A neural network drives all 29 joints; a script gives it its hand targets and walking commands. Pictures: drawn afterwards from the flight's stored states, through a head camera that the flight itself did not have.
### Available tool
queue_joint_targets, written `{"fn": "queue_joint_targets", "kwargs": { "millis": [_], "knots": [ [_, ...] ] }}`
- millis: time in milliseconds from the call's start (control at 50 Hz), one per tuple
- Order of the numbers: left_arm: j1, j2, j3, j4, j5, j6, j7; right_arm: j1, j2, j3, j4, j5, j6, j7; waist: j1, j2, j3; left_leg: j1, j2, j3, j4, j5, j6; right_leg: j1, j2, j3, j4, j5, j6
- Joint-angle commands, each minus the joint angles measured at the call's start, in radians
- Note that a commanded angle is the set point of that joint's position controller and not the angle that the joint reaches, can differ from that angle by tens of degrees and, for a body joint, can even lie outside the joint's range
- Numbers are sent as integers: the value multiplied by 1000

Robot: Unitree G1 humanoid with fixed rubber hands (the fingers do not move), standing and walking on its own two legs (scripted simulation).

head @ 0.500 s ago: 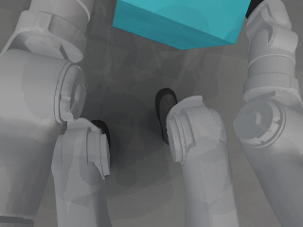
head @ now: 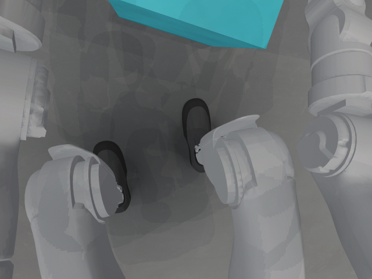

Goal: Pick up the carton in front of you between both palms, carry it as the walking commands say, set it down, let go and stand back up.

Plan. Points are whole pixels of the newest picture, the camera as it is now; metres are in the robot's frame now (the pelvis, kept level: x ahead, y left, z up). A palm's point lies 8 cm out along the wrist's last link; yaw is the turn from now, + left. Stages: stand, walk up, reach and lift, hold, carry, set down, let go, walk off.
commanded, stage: set down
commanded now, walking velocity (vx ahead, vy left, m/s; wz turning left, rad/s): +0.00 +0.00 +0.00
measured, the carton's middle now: out of the picture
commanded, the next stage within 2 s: let go in 0.94 s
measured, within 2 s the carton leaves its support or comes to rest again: neither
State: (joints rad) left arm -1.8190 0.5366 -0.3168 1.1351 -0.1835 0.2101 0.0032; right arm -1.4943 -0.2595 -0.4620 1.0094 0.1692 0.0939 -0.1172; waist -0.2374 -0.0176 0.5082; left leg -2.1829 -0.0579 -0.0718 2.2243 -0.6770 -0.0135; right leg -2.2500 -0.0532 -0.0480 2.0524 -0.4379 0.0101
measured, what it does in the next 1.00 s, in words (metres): rises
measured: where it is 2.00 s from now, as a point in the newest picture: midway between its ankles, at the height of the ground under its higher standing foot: (158, 167)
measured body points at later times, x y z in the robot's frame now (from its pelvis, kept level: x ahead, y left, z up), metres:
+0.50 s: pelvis +0.01 +0.00 +0.10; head +0.38 -0.03 +0.36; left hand +0.67 +0.05 -0.01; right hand +0.51 -0.30 -0.01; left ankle +0.08 +0.12 -0.35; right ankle +0.15 -0.13 -0.35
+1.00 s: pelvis +0.03 +0.01 +0.23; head +0.37 -0.02 +0.53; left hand +0.67 +0.06 +0.14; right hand +0.51 -0.30 +0.14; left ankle +0.08 +0.12 -0.35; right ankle +0.15 -0.12 -0.35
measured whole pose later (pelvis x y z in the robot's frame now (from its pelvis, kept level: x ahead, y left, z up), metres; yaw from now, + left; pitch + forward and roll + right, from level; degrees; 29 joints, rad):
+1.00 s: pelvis +0.03 +0.01 +0.23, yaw +0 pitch +47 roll -1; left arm -1.55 0.46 0.07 1.06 0.06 0.36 -0.10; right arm -1.16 -0.11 -0.52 0.62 -0.01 0.33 -0.09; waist -0.25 0.07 0.04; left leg -1.67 -0.06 -0.04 1.30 -0.44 0.00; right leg -1.74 0.00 0.03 1.18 -0.25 0.03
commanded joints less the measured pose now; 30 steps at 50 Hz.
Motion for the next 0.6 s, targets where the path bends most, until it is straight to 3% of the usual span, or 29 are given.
{"fn": "queue_joint_targets", "kwargs": {
  "millis": [0,120,220,360,480,580],
  "knots": [
    [-404,88,84,-168,28,0,12,-199,-147,17,-214,9,19,-41,-156,284,-1460,479,9,87,-226,227,6,954,68,-28,-138,513,27],
    [-335,116,178,-56,63,63,-16,-183,-83,44,-291,-29,113,-79,-122,175,-1399,361,-11,112,-331,67,34,1013,88,-32,-242,340,46],
    [-287,123,231,-5,85,66,-54,-172,-24,63,-337,-52,147,-71,-109,144,-1377,333,-26,110,-407,70,47,1009,96,-32,-304,329,51],
    [-253,113,268,-62,130,76,-68,-88,-14,33,-391,-69,175,-56,-119,207,-1477,469,-41,110,-508,153,40,999,105,-58,-390,413,54],
    [-223,64,266,-165,147,105,-64,-3,-35,-12,-458,-84,195,-42,-144,294,-1609,684,-52,104,-583,303,22,966,115,-90,-476,516,50],
    [-174,27,279,-218,168,131,-61,63,-39,-34,-492,-95,210,-25,-145,335,-1648,828,-53,92,-659,422,8,943,119,-101,-557,574,50]
  ]
}}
